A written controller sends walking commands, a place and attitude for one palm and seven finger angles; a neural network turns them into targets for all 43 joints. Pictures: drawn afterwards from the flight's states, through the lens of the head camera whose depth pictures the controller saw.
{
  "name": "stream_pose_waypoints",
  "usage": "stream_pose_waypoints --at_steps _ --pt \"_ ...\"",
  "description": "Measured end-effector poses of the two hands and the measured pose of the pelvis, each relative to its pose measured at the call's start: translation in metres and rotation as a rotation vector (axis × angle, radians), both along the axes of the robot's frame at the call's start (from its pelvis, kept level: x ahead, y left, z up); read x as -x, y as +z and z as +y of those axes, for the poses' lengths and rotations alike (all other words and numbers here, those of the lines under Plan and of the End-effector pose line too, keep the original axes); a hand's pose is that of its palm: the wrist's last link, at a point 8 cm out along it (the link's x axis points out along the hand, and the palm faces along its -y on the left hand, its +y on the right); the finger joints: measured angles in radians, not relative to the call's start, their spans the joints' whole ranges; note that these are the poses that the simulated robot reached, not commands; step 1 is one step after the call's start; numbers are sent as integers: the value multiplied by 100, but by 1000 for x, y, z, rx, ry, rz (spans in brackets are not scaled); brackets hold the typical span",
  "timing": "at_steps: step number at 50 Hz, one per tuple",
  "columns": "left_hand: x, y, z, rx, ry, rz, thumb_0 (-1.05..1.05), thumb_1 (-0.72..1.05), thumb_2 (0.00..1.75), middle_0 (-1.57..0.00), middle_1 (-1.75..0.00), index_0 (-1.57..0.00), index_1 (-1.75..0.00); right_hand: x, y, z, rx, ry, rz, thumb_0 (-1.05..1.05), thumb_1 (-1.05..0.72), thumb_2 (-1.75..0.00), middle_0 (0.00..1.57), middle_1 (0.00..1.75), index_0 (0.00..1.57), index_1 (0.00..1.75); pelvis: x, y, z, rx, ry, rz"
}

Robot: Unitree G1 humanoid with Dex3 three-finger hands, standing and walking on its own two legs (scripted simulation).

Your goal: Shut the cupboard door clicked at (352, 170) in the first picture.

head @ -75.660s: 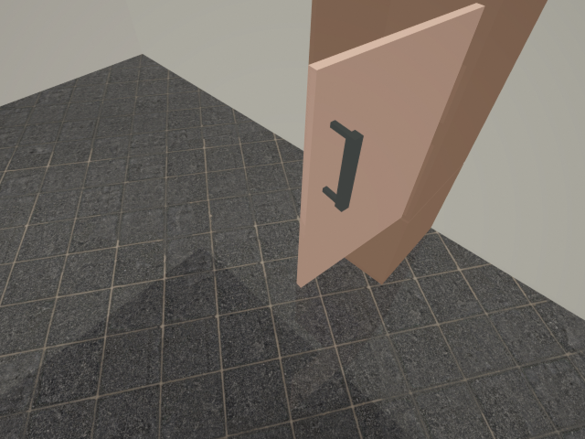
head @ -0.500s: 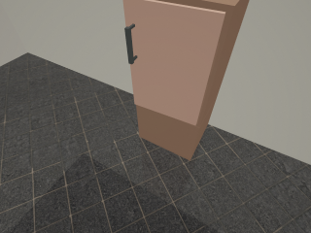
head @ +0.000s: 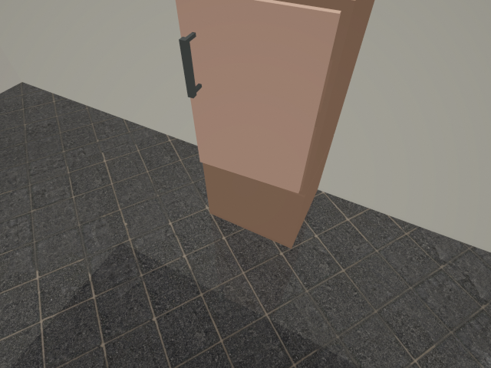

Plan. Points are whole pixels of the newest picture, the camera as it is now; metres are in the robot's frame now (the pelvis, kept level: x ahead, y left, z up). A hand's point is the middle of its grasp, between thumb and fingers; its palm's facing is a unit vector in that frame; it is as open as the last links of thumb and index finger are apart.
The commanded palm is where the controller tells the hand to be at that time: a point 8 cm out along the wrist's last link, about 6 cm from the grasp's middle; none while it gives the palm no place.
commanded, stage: turn to face it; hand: left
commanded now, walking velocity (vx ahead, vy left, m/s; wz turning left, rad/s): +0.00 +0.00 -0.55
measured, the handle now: (192, 66) +0.83 +0.20 +0.07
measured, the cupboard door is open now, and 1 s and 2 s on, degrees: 4 4 4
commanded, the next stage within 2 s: take the last steps up to it in 0.66 s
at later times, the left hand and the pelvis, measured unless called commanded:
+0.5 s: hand out of the picture +0.06 +0.15 -0.16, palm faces -0.12 -0.96 -0.25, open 7.4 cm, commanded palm none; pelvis -0.01 -0.03 +0.00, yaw -11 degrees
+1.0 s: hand out of the picture +0.13 +0.18 -0.17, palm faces -0.26 -0.94 -0.20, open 7.4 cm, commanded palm none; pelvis +0.02 +0.01 +0.00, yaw -17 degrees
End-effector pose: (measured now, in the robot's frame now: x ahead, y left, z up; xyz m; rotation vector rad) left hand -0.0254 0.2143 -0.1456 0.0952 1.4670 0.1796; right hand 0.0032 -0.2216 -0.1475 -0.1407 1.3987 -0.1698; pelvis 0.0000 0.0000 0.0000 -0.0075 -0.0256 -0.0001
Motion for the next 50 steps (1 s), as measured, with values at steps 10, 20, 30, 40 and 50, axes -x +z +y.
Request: stream_pose_waypoints --at_steps 10,20,30,40,50 --pt "-38 4 16 -74 -105 -27 1 91 90 -20 -30 -20 -30 14 -12 -27 20 -96 -37 0 -91 -90 21 30 20 30 9 -10 -11 -30 -112 16" --pt "-77 20 -6 -115 -183 -130 1 91 90 -20 -29 -20 -30 1 -6 -60 18 -147 -85 0 -91 -90 20 30 20 30 13 -2 -32 -39 -167 34" --pt "-95 12 -18 -39 -231 -148 1 90 90 -20 -30 -20 -30 -22 12 -53 54 -170 -160 0 -91 -90 20 30 20 30 6 3 -21 -21 -219 39" --pt "-113 -9 19 1 -279 -111 1 91 90 -20 -30 -20 -30 -10 19 -11 100 -193 -171 0 -91 -90 20 30 20 30 -2 -4 11 13 -283 30" --pt "-160 10 11 -12 -373 -194 1 91 90 -20 -29 -20 -30 63 6 11 24 -288 3 0 -92 -90 21 30 20 30 -20 0 9 -2 -299 22"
